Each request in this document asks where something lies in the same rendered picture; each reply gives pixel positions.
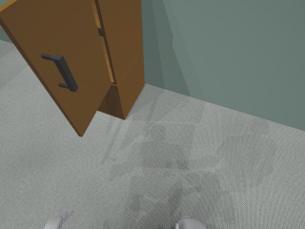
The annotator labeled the cupboard door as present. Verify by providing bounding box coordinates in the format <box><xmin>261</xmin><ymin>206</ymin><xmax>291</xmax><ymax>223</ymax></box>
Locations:
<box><xmin>0</xmin><ymin>0</ymin><xmax>112</xmax><ymax>137</ymax></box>

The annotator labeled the left robot hand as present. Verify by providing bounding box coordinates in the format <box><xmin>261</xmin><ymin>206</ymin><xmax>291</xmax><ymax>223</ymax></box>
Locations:
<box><xmin>44</xmin><ymin>209</ymin><xmax>73</xmax><ymax>229</ymax></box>

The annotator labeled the right robot thigh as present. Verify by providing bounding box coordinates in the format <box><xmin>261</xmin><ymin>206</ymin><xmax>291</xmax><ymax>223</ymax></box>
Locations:
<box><xmin>174</xmin><ymin>219</ymin><xmax>206</xmax><ymax>229</ymax></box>

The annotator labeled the handle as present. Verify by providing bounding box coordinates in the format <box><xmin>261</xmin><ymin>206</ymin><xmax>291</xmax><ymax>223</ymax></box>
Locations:
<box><xmin>41</xmin><ymin>53</ymin><xmax>78</xmax><ymax>92</ymax></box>

